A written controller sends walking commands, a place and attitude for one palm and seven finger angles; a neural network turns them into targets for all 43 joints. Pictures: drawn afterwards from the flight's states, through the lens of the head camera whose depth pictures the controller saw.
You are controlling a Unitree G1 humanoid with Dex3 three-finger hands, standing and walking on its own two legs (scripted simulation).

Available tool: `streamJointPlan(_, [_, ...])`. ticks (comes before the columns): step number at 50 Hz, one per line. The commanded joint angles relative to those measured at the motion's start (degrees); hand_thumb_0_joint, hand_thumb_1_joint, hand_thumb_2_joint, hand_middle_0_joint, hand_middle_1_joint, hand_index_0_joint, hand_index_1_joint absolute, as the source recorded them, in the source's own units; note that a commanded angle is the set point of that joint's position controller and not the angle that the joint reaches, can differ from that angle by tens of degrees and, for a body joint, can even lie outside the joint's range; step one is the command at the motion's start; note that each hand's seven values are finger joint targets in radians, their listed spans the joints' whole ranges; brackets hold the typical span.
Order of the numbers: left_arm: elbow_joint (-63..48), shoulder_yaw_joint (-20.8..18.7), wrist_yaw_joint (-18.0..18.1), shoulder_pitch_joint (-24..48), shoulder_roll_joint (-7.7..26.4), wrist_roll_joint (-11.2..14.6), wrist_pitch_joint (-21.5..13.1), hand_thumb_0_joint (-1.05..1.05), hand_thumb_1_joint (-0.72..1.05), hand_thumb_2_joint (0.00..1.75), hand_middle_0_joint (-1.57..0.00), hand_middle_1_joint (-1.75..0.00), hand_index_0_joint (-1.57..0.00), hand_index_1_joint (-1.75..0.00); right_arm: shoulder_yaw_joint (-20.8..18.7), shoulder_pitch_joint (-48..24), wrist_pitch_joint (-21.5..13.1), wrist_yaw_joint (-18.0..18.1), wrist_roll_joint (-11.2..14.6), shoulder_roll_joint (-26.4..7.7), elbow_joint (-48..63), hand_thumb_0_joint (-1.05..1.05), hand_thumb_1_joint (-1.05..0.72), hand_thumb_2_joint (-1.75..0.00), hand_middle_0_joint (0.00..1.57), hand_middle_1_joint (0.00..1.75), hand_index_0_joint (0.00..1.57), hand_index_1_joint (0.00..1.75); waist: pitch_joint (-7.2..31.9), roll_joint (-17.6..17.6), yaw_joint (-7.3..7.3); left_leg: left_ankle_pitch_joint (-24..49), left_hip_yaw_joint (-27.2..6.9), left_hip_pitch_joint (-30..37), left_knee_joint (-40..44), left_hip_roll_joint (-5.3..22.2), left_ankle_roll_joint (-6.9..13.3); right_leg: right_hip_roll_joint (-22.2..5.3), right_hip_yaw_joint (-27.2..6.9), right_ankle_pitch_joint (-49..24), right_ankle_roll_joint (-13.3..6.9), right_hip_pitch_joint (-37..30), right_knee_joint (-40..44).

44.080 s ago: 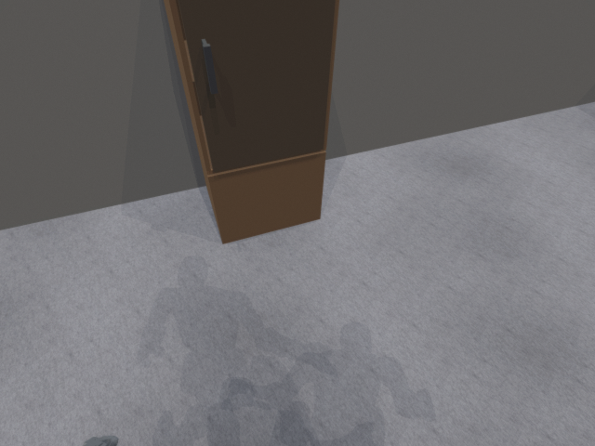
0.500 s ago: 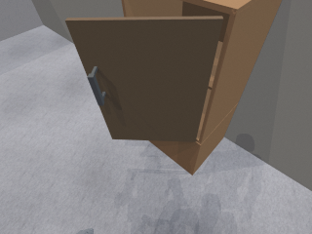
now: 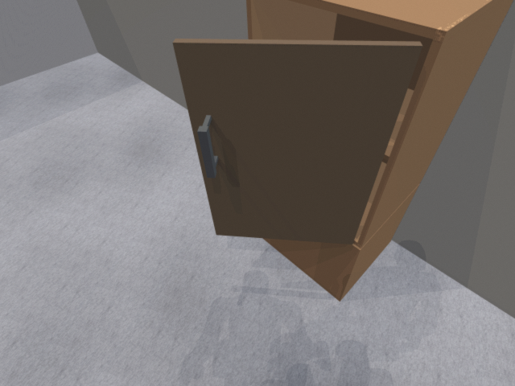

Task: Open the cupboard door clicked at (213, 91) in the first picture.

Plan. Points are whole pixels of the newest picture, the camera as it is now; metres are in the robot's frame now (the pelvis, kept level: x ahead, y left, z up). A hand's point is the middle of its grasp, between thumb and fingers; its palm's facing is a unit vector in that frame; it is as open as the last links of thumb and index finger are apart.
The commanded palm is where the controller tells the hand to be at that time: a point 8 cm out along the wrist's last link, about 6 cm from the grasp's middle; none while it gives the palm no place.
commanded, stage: come to a stop and stand still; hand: left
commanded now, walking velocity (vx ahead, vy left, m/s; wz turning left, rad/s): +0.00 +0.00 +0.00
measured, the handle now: (209, 147) +0.57 +0.16 +0.04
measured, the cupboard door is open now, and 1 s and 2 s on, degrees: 39 39 39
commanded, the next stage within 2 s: look again from close up in 0.26 s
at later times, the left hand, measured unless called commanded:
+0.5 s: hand out of the picture +0.07 +0.17 -0.16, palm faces -0.02 -0.97 -0.24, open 7.3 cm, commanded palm none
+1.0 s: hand out of the picture +0.06 +0.13 -0.15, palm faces +0.07 -0.97 -0.22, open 7.3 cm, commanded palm +0.15 +0.18 -0.06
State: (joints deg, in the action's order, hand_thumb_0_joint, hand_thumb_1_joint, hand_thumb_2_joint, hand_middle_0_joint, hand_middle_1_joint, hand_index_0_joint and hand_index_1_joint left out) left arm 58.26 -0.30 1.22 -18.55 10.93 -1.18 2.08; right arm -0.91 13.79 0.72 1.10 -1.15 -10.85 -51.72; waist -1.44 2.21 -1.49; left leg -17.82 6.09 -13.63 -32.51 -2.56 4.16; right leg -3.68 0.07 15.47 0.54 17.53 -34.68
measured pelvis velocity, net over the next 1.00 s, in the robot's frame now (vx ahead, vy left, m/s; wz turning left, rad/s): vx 0.04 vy -0.05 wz -0.01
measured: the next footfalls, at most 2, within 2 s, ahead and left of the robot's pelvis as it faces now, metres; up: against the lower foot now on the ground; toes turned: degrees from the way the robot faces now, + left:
none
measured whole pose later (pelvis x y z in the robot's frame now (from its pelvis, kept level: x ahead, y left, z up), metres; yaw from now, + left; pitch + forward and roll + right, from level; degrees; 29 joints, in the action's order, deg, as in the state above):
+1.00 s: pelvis +0.04 -0.05 +0.01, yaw -1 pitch +0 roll +0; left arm 55.2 -0.4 2.5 -17.6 8.9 2.1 2.3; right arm 0.4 15.0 -1.5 2.0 0.1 -9.8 -61.6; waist -2.4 1.1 0.1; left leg -17.1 4.9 -8.2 -25.3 1.9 -0.5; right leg 1.0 1.7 15.2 -1.7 12.0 -27.1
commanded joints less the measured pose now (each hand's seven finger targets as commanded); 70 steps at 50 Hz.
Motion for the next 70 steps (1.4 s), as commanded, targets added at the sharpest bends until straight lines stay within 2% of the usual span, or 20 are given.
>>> streamJointPlan(1, [-2.99, -0.62, 0.16, 0.58, 5.64, -0.31, -2.35, 0.0, 0.9, 0.9, -0.2, -0.3, -0.2, -0.3, -1.25, 1.09, -1.82, -0.19, 0.14, -7.21, 2.79, 0.0, -0.9, -0.9, 0.2, 0.3, 0.2, 0.3, -2.78, -4.03, 1.2, -5.0, -11.78, -4.03, 16.15, 9.39, -0.38, -0.32, -2.49, -0.58, -2.61, -0.56, 6.6])
streamJointPlan(6, [-1.71, -0.46, 0.36, -0.02, 5.73, -0.1, -2.65, 0.0, 0.9, 0.9, -0.2, -0.3, -0.2, -0.3, -0.53, 2.22, -2.64, -0.06, 0.07, -7.2, -0.14, 0.0, -0.9, -0.9, 0.2, 0.3, 0.2, 0.3, -1.5, -1.38, 1.09, -0.7, -10.89, -1.29, 17.27, 9.32, -0.74, -1.07, -2.88, -2.68, -2.51, -1.42, 7.27])
streamJointPlan(13, [0.29, -0.22, 0.59, 0.93, 5.51, 0.32, -3.01, 0.0, 0.9, 0.9, -0.2, -0.3, -0.2, -0.3, 0.19, 3.57, -3.33, 0.33, 0.23, -6.27, -4.21, 0.0, -0.9, -0.9, 0.2, 0.3, 0.2, 0.3, 0.53, -2.45, 1.24, 11.72, -8.32, 2.35, 14.53, 8.79, -1.16, -2.16, -3.82, -8.32, -2.17, -3.89, 8.0])
streamJointPlan(17, [0.99, -0.22, 0.74, 1.67, 5.26, 0.44, -2.91, 0.0, 0.9, 0.9, -0.2, -0.3, -0.2, -0.3, 0.42, 4.0, -3.34, 0.54, 0.21, -5.61, -6.29, 0.0, -0.9, -0.9, 0.2, 0.3, 0.2, 0.3, -0.47, -1.53, 1.18, 14.28, -7.78, 2.79, 14.41, 8.99, -1.35, -2.15, -3.49, -9.13, -2.14, -4.23, 8.05])
streamJointPlan(47, [3.34, -0.26, 0.98, 1.42, 4.92, 0.61, -3.81, 0.0, 0.9, 0.9, -0.2, -0.3, -0.2, -0.3, 0.43, 4.22, -2.57, 0.96, 0.4, -3.59, -11.41, 0.0, -0.9, -0.9, 0.2, 0.3, 0.2, 0.3, -0.77, -3.03, 1.65, 12.09, -5.1, 5.98, 12.39, 8.88, -2.99, -2.62, -5.58, -17.27, -3.54, -6.25, 12.13])
streamJointPlan(48, [6.04, -0.72, 3.11, -5.05, 5.63, 0.19, -4.52, 0.0, 0.9, 0.9, -0.2, -0.3, -0.2, -0.3, -0.48, -1.76, -2.44, 0.24, 1.26, -5.61, -7.68, 0.0, -0.9, -0.9, 0.2, 0.3, 0.2, 0.3, -1.95, -8.64, -1.03, 8.33, -2.69, -0.47, 0.02, 9.91, -4.6, -6.44, -7.89, -36.16, -0.25, -8.35, 12.42])
streamJointPlan(49, [-80.12, -7.83, 1.99, 39.18, 18.8, 12.52, -17.54, 0.0, 0.88, 0.89, -0.2, -0.32, -0.2, -0.32, -1.15, 0.18, -11.06, 3.25, 4.21, -14.41, 12.59, 0.0, -0.9, -0.9, 0.2, 0.3, 0.2, 0.3, 26.44, 1.48, 5.99, 17.08, -4.71, 11.71, 8.15, 2.15, -2.2, -1.18, -5.07, -29.07, -2.38, -14.22, 7.48])
streamJointPlan(50, [-65.84, -8.72, 4.34, 13.74, 15.34, 7.81, -15.19, 0.0, 0.85, 0.88, -0.2, -0.33, -0.2, -0.33, -0.69, -4.48, -15.29, 5.37, 3.03, -9.73, 9.83, 0.0, -0.9, -0.9, 0.2, 0.3, 0.2, 0.3, 25.58, 11.12, 0.63, 25.48, -3.5, 13.0, 7.72, 2.98, -1.54, 2.01, -2.55, -20.99, -3.69, -13.92, 4.74])
streamJointPlan(51, [-56.67, -1.97, 5.42, -1.1, 3.08, 9.71, -7.88, 0.0, 0.83, 0.87, -0.21, -0.34, -0.21, -0.34, -1.13, -3.81, -16.63, 4.57, 4.15, -7.66, 10.52, 0.0, -0.9, -0.9, 0.2, 0.3, 0.2, 0.3, 15.13, 11.95, 1.68, 24.8, -5.32, 7.44, 7.09, 4.11, -3.63, 1.62, 0.32, -13.69, -3.0, -7.82, 5.82])
streamJointPlan(52, [-56.97, -1.06, 4.21, 1.4, 0.14, 11.62, -8.04, 0.0, 0.81, 0.86, -0.21, -0.36, -0.21, -0.36, -0.82, -2.74, -17.13, 4.49, 4.64, -8.91, 9.05, 0.0, -0.9, -0.9, 0.2, 0.3, 0.2, 0.3, 7.66, 2.86, 3.43, 20.4, -5.48, 5.0, 5.72, 4.21, -3.31, 2.03, 2.16, -13.13, -1.9, -3.34, 7.02])
streamJointPlan(53, [-58.05, -3.9, 2.99, 5.66, 2.96, 12.35, -11.11, 0.0, 0.78, 0.85, -0.21, -0.37, -0.21, -0.37, -1.76, -3.84, -18.2, 4.35, 4.0, -10.51, 12.16, 0.0, -0.9, -0.9, 0.2, 0.3, 0.2, 0.3, 1.84, -3.38, 4.8, 15.32, -6.25, 0.83, 3.36, 3.61, -2.56, 2.18, 2.97, -10.94, -1.07, 1.72, 6.8])
streamJointPlan(54, [-55.34, -7.02, 1.21, 5.13, 4.85, 12.66, -14.6, 0.0, 0.76, 0.84, -0.21, -0.39, -0.21, -0.39, -2.58, -2.34, -18.69, 4.14, 2.9, -11.66, 12.77, 0.0, -0.9, -0.9, 0.2, 0.3, 0.2, 0.3, 2.68, -8.46, 5.59, 11.46, -5.93, -2.43, 0.55, 3.11, -2.48, 2.25, 3.88, -6.93, -0.48, 5.94, 5.69])
streamJointPlan(55, [-49.89, -7.45, -1.18, 2.01, 2.6, 13.03, -18.19, 0.0, 0.74, 0.83, -0.21, -0.4, -0.21, -0.4, -2.82, -2.48, -19.14, 3.73, 2.04, -11.26, 14.11, 0.0, -0.9, -0.9, 0.2, 0.3, 0.2, 0.3, 1.56, -12.55, 4.85, 8.19, -5.97, -7.42, -2.46, 2.51, -2.72, 2.36, 4.1, -3.69, -0.08, 9.94, 3.51])
streamJointPlan(56, [-44.61, -9.42, -4.08, -4.82, 2.12, 13.53, -21.95, 0.0, 0.71, 0.82, -0.21, -0.42, -0.21, -0.42, -3.3, -3.39, -19.52, 2.85, 2.04, -10.84, 15.73, 0.0, -0.9, -0.9, 0.2, 0.3, 0.2, 0.3, 1.11, -11.3, 2.05, 6.15, -5.52, -11.83, -4.72, 1.8, -3.51, 2.02, 3.5, -1.47, -0.55, 11.08, 1.08])
streamJointPlan(58, [-40.75, -10.74, -11.19, -12.98, 0.48, 14.88, -30.47, 0.0, 0.67, 0.8, -0.22, -0.45, -0.22, -0.45, -4.06, -4.89, -20.12, 1.03, 1.52, -10.34, 18.95, 0.0, -0.9, -0.9, 0.2, 0.3, 0.2, 0.3, 6.87, -14.52, -1.64, 5.68, -4.92, -20.18, -10.4, 1.01, -4.45, 2.11, 2.56, -3.43, -1.22, 11.08, -6.57])
streamJointPlan(59, [-41.16, -10.32, -15.17, -14.0, 0.38, 15.51, -34.68, 0.0, 0.64, 0.79, -0.22, -0.47, -0.22, -0.47, -4.41, -5.62, -20.29, 0.11, 1.52, -10.51, 20.53, 0.0, -0.9, -0.9, 0.2, 0.3, 0.2, 0.3, 9.46, -14.65, -1.97, 5.77, -4.75, -23.48, -13.18, 0.69, -4.65, 1.87, 1.72, -6.34, -1.28, 10.94, -9.77])
streamJointPlan(61, [-40.29, -13.98, -23.25, -13.53, 5.84, 15.65, -40.49, 0.0, 0.6, 0.77, -0.22, -0.5, -0.22, -0.5, -5.04, -5.68, -20.24, -1.37, 2.13, -11.23, 23.33, 0.0, -0.9, -0.9, 0.2, 0.3, 0.2, 0.3, 13.78, -9.16, -2.14, 6.56, -4.45, -27.27, -18.59, 0.2, -4.88, 0.35, -2.42, -12.13, -1.74, 10.0, -14.21])
streamJointPlan(63, [-45.7, -16.28, -27.48, -9.09, 9.07, 17.87, -38.91, 0.0, 0.55, 0.75, -0.22, -0.53, -0.22, -0.53, -4.8, -7.3, -19.16, -1.19, 3.14, -11.68, 27.57, 0.0, -0.9, -0.9, 0.2, 0.3, 0.2, 0.3, 17.59, -7.13, -2.28, 4.07, -2.84, -30.03, -20.93, -0.59, -4.1, -0.58, -6.07, -8.17, -0.95, 9.41, -13.47])
streamJointPlan(66, [-56.33, -18.68, -27.06, 1.27, 11.44, 21.77, -34.11, 0.0, 0.48, 0.72, -0.23, -0.57, -0.23, -0.57, -4.26, -7.08, -17.71, 0.35, 3.59, -11.38, 31.1, 0.0, -0.9, -0.9, 0.2, 0.3, 0.2, 0.3, 17.81, -4.05, -0.84, 0.18, -3.37, -30.52, -22.51, -0.22, -3.36, 0.19, -7.79, 3.82, -0.54, 12.95, -11.19])
streamJointPlan(70, [-69.85, -16.43, -22.45, 10.05, 11.28, 19.72, -35.0, 0.0, 0.39, 0.68, -0.24, -0.63, -0.24, -0.63, -3.37, -3.33, -17.48, 1.47, 3.0, -10.33, 29.99, 0.0, -0.9, -0.9, 0.2, 0.3, 0.2, 0.3, 19.67, 1.56, 2.59, 2.84, -5.46, -25.97, -23.2, 2.1, -2.5, 2.58, -3.61, 1.68, -1.45, 16.77, -13.99])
